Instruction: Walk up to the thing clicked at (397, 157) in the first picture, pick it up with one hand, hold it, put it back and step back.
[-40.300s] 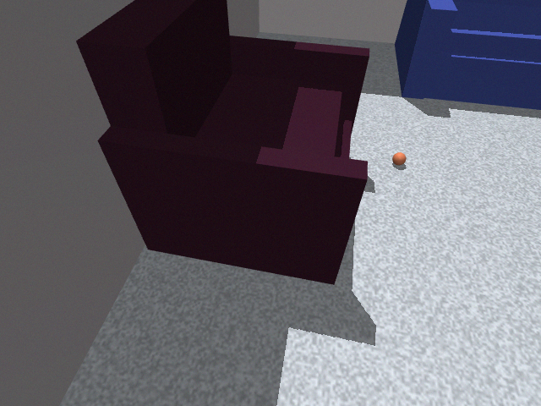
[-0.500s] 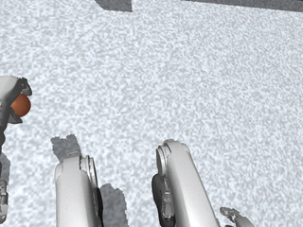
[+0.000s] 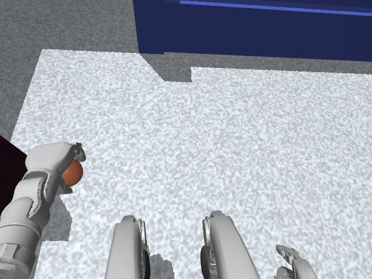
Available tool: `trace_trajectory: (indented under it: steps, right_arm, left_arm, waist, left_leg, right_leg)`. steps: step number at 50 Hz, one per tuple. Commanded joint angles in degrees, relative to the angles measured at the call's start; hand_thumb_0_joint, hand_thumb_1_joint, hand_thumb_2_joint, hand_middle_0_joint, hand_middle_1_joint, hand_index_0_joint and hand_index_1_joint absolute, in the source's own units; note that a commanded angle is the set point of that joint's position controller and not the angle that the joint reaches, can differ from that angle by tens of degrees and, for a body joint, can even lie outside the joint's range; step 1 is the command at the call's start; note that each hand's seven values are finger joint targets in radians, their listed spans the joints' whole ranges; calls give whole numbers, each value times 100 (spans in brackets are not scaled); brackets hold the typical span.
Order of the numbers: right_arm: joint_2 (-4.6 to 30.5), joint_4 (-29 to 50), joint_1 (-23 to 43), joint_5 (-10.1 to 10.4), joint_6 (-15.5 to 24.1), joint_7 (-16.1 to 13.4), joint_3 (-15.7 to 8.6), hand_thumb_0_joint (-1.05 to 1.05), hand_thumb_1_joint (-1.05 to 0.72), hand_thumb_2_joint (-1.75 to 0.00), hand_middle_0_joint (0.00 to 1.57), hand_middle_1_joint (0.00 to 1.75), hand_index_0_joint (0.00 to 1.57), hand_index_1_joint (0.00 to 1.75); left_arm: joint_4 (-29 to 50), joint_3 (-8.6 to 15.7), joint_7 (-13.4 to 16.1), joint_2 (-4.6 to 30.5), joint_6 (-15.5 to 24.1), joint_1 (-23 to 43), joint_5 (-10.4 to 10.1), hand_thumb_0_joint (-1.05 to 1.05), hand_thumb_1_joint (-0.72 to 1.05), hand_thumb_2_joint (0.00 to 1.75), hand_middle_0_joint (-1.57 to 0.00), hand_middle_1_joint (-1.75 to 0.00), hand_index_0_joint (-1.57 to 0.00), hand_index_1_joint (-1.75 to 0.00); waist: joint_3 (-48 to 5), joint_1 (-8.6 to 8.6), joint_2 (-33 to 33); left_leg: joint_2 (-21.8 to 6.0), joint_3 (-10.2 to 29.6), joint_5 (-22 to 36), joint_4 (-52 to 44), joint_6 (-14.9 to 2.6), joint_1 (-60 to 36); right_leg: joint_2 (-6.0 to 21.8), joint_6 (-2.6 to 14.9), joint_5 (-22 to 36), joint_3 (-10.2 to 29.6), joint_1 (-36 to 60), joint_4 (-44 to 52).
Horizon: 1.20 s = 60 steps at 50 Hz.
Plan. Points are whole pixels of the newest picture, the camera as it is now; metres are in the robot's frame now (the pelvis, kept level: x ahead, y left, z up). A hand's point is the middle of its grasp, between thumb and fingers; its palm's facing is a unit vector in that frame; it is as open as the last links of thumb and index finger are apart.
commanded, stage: lift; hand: left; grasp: from above
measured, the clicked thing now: (66, 172) +0.39 +0.26 -0.11
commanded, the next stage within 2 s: hold in 0.68 s
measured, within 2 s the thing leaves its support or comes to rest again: neither
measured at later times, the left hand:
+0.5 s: hand (41, 161) +0.36 +0.24 +0.06, palm faces -0.46 -0.08 -0.88, open 9.2 cm
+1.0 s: hand (29, 134) +0.37 +0.23 +0.12, palm faces -0.47 -0.08 -0.88, open 9.2 cm
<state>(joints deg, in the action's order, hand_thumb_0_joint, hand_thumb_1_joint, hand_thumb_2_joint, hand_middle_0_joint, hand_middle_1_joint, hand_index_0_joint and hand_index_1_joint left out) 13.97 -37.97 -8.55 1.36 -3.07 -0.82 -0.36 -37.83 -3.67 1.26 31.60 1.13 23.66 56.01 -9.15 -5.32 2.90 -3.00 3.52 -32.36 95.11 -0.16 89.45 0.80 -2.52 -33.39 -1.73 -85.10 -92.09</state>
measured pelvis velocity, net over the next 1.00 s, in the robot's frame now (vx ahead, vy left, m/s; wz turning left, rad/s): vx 0.07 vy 0.00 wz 0.02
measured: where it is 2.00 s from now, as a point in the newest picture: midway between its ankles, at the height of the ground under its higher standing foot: outside the picture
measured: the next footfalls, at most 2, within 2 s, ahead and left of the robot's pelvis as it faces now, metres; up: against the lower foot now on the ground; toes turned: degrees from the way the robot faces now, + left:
none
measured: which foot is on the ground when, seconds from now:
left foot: down 0.00-1.00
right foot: down 0.00-1.00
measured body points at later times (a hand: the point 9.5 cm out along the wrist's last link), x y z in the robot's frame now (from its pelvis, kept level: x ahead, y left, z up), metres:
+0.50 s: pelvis +0.03 +0.00 +0.14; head +0.10 +0.00 +0.58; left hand +0.38 +0.24 +0.11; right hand +0.13 -0.27 +0.02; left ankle +0.09 +0.12 -0.53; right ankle +0.08 -0.15 -0.53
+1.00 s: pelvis +0.07 +0.00 +0.19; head +0.10 -0.01 +0.64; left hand +0.39 +0.23 +0.17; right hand +0.17 -0.27 +0.07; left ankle +0.09 +0.12 -0.53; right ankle +0.08 -0.15 -0.53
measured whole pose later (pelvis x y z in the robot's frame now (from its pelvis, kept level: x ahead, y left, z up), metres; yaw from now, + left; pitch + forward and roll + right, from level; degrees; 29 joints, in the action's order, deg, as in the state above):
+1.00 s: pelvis +0.07 +0.00 +0.19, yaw +1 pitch +7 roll -1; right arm 14.1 -42.9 -13.5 2.3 0.0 -2.5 -2.4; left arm -48.2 -11.4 5.1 21.8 -1.3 18.7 57.1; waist -3.7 -2.7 2.0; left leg -2.4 -1.9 -19.0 42.3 0.2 30.7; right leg 1.6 -2.2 -19.3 0.8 -28.9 -40.8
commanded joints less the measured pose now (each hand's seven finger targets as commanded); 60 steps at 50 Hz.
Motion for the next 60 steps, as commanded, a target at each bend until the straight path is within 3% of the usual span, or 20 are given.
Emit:
trace_trajectory:
  steps: [1,6,10,11,16,17,21,28,32,33,35,39,45,46,49,50,54,60]
  right_arm:
    - [983,343,-458,35,205,-199,-370,0,-90,-90,20,30,20,30]
    - [897,215,-575,71,351,-286,-356,0,-90,-90,20,30,20,30]
    - [875,178,-630,83,473,-302,-367,0,-90,-90,20,30,20,30]
    - [893,156,-587,68,494,-305,-406,0,-90,-90,20,30,20,30]
    - [817,160,-624,70,580,-302,-379,0,-90,-90,20,30,20,30]
    - [833,112,-663,63,593,-305,-389,0,-90,-90,20,30,20,30]
    - [825,82,-682,50,602,-300,-406,0,-90,-90,20,30,20,30]
    - [863,105,-592,38,573,-259,-439,0,-90,-90,20,30,20,30]
    - [845,74,-589,48,575,-256,-452,0,-90,-89,20,30,20,30]
    - [824,87,-570,57,569,-260,-447,0,-89,-89,20,30,20,30]
    - [850,83,-566,65,568,-261,-455,0,-89,-89,20,30,20,30]
    - [846,73,-543,65,549,-257,-467,0,-89,-89,20,30,20,30]
    - [910,59,-569,77,503,-244,-514,0,-90,-89,20,30,20,30]
    - [886,82,-534,84,481,-242,-508,0,-89,-89,20,30,20,30]
    - [884,106,-550,85,462,-218,-501,0,-89,-89,20,30,20,30]
    - [914,128,-528,84,450,-208,-521,0,-89,-89,20,30,20,30]
    - [909,220,-499,89,399,-179,-523,0,-89,-89,20,30,20,30]
    - [884,356,-385,100,324,-171,-521,0,-89,-89,20,30,20,30]
  left_arm:
    - [1200,560,435,1327,-57,1728,14,0,65,74,-90,-85,-96,-79]
    - [724,347,549,1057,-70,1566,102,0,65,77,-92,-86,-97,-80]
    - [366,102,585,680,-69,1432,122,0,66,75,-92,-83,-97,-78]
    - [336,173,612,772,-62,1483,106,0,67,74,-92,-84,-98,-78]
    - [65,-67,788,480,-82,1545,147,0,68,74,-94,-83,-99,-78]
    - [20,29,825,571,-91,1533,163,0,66,74,-92,-84,-97,-79]
    - [61,1,951,582,-132,1671,234,0,66,75,-92,-84,-97,-78]
    - [-65,-80,1032,414,-245,1585,183,0,61,74,-91,-80,-95,-75]
    - [-30,-164,978,296,-288,1487,114,0,59,70,-88,-79,-93,-74]
    - [13,-278,958,205,-303,1562,123,0,61,71,-90,-79,-95,-74]
    - [3,-200,931,304,-333,1457,81,0,62,70,-90,-80,-95,-74]
    - [67,-281,874,184,-318,1593,55,0,61,69,-89,-81,-95,-74]
    - [51,-220,715,329,-245,1523,164,0,58,66,-87,-78,-93,-71]
    - [81,-232,693,315,-231,1469,178,0,59,68,-88,-79,-94,-72]
    - [132,-312,622,155,-215,1475,147,0,61,69,-89,-79,-95,-73]
    - [181,-227,621,284,-214,1511,170,0,61,69,-90,-78,-96,-72]
    - [193,-315,549,148,-221,1461,179,0,61,71,-90,-78,-95,-72]
    - [518,-248,409,259,-209,1439,183,0,61,71,-89,-79,-95,-73]
  waist:
    - [-2682,-42,695]
    - [-2235,-27,383]
    - [-1866,1,310]
    - [-1931,67,342]
    - [-1606,69,158]
    - [-1662,71,188]
    - [-1632,137,235]
    - [-1428,180,171]
    - [-1309,210,102]
    - [-1292,185,53]
    - [-1306,252,2]
    - [-1248,196,21]
    - [-1285,261,3]
    - [-1228,307,43]
    - [-1151,235,-26]
    - [-1195,301,2]
    - [-994,257,-64]
    - [-1081,358,-29]
  left_leg:
    - [99,110,156,-2322,-53,-3331]
    - [163,-79,614,-2803,-55,-3831]
    - [153,-50,593,-3368,-21,-4244]
    - [143,-49,640,-3484,-13,-4416]
    - [259,-213,785,-3967,-36,-4707]
    - [251,-209,928,-4046,-25,-4871]
    - [278,-262,1382,-4374,-7,-5336]
    - [247,-251,1506,-5024,36,-6068]
    - [259,-280,1665,-5286,46,-6307]
    - [274,-303,1738,-5321,30,-6359]
    - [281,-316,1882,-5447,32,-6493]
    - [274,-354,2112,-5618,49,-6785]
    - [278,-390,2784,-5798,63,-7177]
    - [304,-424,2831,-5813,52,-7184]
    - [311,-447,2943,-5899,47,-7284]
    - [310,-448,3015,-5939,59,-7373]
    - [308,-470,2959,-6051,48,-7382]
    - [349,-532,3050,-6165,16,-7496]
  right_leg:
    - [-243,323,603,-127,1816,1803]
    - [-236,338,849,23,2645,2635]
    - [-256,339,839,57,3085,3138]
    - [-251,329,883,56,3222,3243]
    - [-282,315,966,115,3869,3899]
    - [-283,318,1085,118,3966,3951]
    - [-263,288,1521,161,4459,4304]
    - [-253,281,1602,111,4902,4855]
    - [-256,276,1741,139,5158,5118]
    - [-251,267,1829,181,5227,5212]
    - [-251,265,1933,166,5461,5318]
    - [-269,270,2115,153,5599,5478]
    - [-272,284,2643,121,5950,5590]
    - [-261,274,2724,150,6002,5659]
    - [-259,274,2852,156,6117,5730]
    - [-259,278,2877,130,6187,5755]
    - [-267,277,2842,137,6206,5869]
    - [-245,250,3008,194,6499,6003]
